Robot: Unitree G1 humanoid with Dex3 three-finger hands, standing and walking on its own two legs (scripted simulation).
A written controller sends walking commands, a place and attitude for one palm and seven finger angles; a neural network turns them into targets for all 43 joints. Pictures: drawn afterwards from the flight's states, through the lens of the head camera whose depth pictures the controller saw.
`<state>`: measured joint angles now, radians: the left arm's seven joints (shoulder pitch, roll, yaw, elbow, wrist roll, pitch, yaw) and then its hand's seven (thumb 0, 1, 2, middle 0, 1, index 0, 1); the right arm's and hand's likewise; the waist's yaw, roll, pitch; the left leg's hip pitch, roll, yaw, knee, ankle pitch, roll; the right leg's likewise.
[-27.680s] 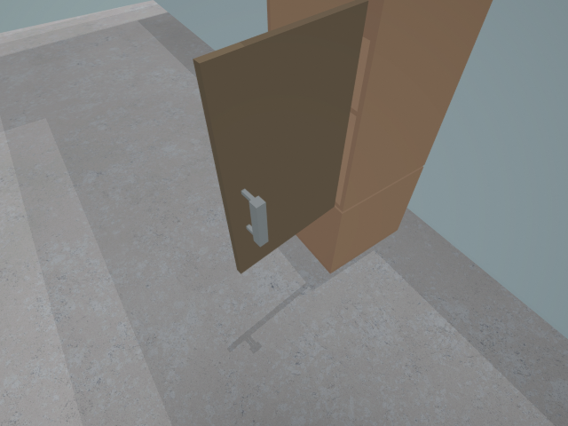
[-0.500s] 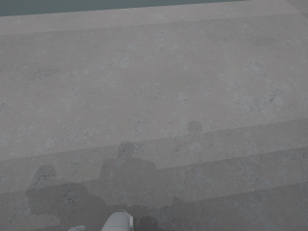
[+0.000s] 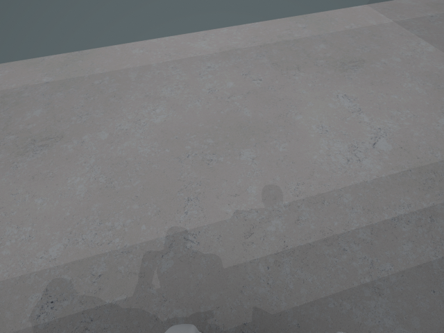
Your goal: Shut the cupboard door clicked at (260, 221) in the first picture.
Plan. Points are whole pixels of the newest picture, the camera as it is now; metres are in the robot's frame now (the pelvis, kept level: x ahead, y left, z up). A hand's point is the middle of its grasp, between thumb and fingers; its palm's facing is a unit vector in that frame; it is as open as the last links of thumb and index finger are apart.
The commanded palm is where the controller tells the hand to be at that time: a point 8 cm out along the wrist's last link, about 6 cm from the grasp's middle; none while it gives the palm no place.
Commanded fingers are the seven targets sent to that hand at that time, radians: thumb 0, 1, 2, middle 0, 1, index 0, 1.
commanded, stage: turn to face it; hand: left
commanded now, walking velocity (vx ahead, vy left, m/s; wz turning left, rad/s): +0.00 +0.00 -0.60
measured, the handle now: out of the picture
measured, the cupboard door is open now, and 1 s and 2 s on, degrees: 65 65 65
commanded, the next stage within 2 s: none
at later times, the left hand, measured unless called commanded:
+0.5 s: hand (135, 294) +0.20 +0.23 -0.14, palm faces -0.28 -0.94 -0.21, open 7.4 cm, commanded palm none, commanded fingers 0.00 0.90 0.90 -0.20 -0.30 -0.20 -0.30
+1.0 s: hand (179, 284) +0.23 +0.13 -0.15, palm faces -0.56 -0.80 -0.21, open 7.4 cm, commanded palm none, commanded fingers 0.00 0.90 0.90 -0.20 -0.30 -0.20 -0.30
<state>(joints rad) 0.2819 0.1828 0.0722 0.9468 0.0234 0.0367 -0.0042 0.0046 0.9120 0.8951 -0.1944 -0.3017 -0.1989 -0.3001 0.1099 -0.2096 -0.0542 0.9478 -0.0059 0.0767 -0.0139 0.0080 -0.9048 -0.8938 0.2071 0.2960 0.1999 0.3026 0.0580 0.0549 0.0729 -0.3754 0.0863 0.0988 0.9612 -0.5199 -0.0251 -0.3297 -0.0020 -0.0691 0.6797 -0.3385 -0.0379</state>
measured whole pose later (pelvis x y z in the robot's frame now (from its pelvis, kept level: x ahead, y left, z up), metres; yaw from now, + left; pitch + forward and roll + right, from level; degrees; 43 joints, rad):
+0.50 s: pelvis +0.02 +0.05 +0.03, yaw -19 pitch +2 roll -3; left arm 0.12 0.30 0.10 0.87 0.02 0.08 -0.03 0.01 0.91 0.90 -0.19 -0.30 -0.20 -0.30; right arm 0.24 -0.19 -0.01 0.91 -0.02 0.02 -0.03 0.01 -0.91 -0.89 0.21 0.30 0.20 0.30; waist 0.00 -0.03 0.09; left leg -0.20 0.10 0.15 0.47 -0.29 0.01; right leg -0.49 -0.01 -0.01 1.06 -0.43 0.06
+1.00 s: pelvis +0.05 +0.02 +0.02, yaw -36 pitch +2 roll +0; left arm 0.19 0.21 0.05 0.88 0.02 0.05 -0.01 0.01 0.91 0.89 -0.20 -0.30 -0.20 -0.30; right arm 0.15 -0.25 -0.05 0.88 -0.01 0.05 -0.01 0.01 -0.91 -0.89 0.20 0.30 0.19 0.30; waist 0.00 -0.01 0.09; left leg -0.47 0.07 0.01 0.90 -0.41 -0.08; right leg -0.25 0.03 0.08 0.50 -0.28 -0.01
